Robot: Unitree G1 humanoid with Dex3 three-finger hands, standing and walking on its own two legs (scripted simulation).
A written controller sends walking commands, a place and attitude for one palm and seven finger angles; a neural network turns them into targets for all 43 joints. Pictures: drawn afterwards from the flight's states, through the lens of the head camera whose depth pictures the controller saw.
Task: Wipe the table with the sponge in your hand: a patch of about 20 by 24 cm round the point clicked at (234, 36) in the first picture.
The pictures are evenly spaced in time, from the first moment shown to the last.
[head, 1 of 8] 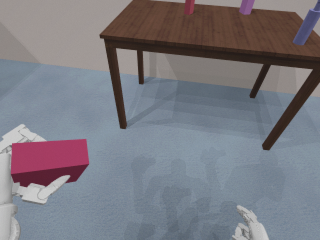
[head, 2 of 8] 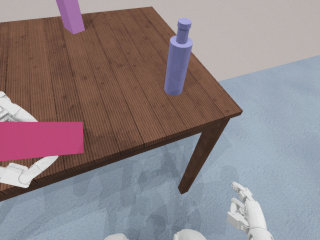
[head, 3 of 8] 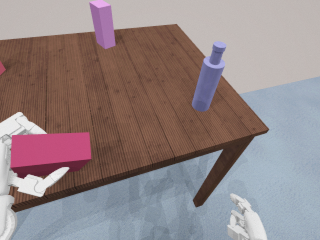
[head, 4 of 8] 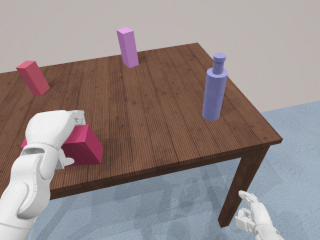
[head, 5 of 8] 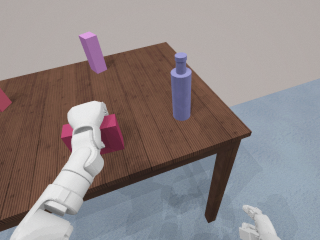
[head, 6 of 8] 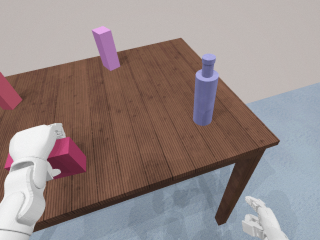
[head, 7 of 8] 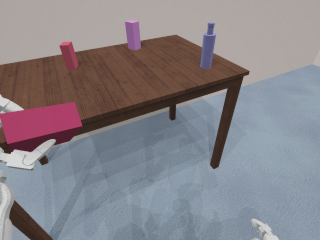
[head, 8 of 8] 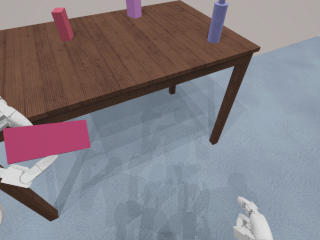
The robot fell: no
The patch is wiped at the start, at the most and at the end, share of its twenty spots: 0.00 1.00 1.00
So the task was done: yes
